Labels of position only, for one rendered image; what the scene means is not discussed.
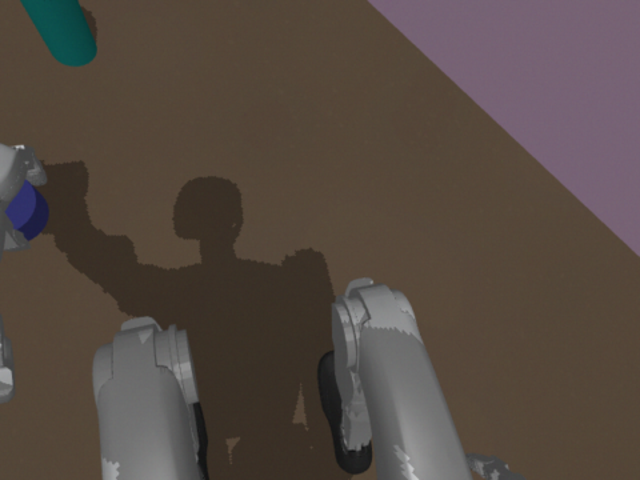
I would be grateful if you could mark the right robot hand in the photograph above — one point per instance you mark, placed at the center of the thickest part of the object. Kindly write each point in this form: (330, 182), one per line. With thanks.
(491, 468)

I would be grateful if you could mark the left robot hand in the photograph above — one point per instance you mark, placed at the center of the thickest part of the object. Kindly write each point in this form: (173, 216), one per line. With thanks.
(17, 163)

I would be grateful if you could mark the left robot foot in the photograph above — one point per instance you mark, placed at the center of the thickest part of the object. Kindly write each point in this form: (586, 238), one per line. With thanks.
(203, 442)

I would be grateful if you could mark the right robot foot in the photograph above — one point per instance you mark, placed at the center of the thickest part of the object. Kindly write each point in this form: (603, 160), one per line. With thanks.
(351, 461)

